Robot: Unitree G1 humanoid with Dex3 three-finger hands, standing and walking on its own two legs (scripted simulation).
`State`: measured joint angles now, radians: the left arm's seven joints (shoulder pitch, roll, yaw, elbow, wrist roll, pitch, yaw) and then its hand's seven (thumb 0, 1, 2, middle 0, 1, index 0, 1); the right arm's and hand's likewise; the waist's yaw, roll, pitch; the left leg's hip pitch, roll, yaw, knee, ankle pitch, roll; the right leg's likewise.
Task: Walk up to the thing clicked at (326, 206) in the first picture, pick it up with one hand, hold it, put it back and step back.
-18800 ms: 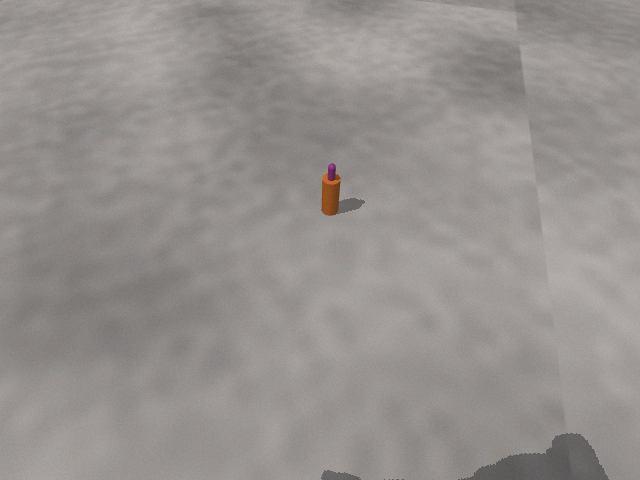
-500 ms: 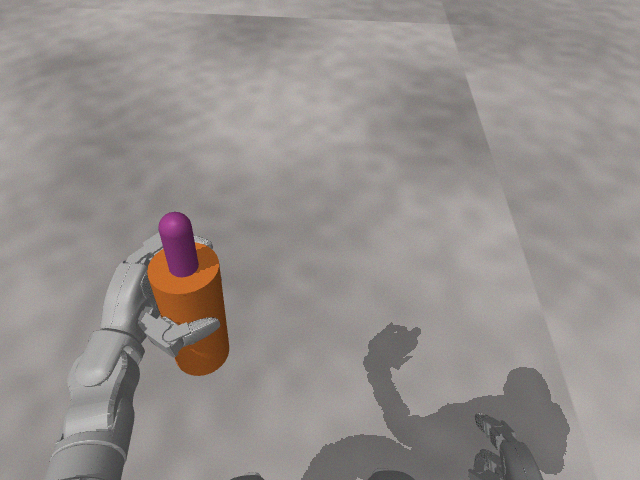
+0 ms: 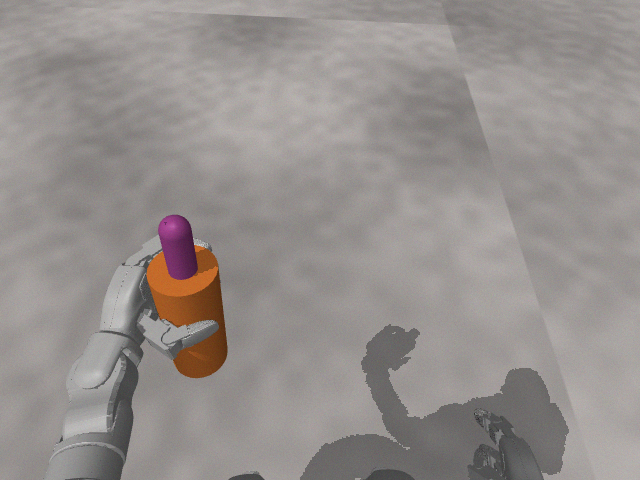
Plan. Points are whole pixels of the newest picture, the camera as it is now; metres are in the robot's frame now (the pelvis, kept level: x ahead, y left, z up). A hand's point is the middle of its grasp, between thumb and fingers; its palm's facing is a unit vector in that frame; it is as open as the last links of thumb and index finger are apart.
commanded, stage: hold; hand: left
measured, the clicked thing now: (189, 299) +0.32 +0.15 +0.06
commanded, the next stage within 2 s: crouch in 0.90 s
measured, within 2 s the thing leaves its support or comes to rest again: neither
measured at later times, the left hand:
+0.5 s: hand (183, 304) +0.31 +0.16 +0.06, palm faces -0.15 -0.99 -0.01, open 10.9 cm
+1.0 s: hand (181, 304) +0.31 +0.16 +0.06, palm faces -0.15 -0.99 -0.01, open 10.9 cm
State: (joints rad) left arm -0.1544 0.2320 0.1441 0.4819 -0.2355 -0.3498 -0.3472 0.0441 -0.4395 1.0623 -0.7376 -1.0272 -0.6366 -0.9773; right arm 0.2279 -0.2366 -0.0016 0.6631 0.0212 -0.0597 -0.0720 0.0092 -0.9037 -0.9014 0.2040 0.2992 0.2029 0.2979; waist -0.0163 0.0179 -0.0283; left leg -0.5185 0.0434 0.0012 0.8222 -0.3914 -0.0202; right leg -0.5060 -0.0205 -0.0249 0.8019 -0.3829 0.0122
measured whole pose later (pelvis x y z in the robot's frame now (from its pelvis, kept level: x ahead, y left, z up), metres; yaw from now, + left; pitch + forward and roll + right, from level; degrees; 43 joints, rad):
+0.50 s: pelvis +0.00 +0.00 +0.00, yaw +0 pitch +5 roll -1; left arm -0.12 0.23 0.14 0.45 -0.24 -0.35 -0.35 0.04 -0.44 1.06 -0.74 -1.02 -0.64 -0.97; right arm 0.23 -0.24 0.00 0.66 0.02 -0.07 -0.07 0.01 -0.91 -0.90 0.20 0.30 0.20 0.30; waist -0.01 0.02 -0.03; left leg -0.52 0.04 0.00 0.83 -0.39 -0.02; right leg -0.51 -0.02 -0.03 0.81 -0.38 0.01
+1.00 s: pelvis +0.00 +0.00 +0.00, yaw +0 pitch +5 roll -1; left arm -0.11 0.24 0.14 0.43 -0.23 -0.34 -0.34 0.04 -0.43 1.06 -0.74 -1.02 -0.64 -0.97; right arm 0.23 -0.23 0.00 0.66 0.02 -0.07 -0.08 0.01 -0.91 -0.90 0.20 0.30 0.20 0.30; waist -0.02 0.02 -0.03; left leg -0.52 0.04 0.00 0.83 -0.40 -0.02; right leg -0.51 -0.02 -0.03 0.81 -0.38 0.01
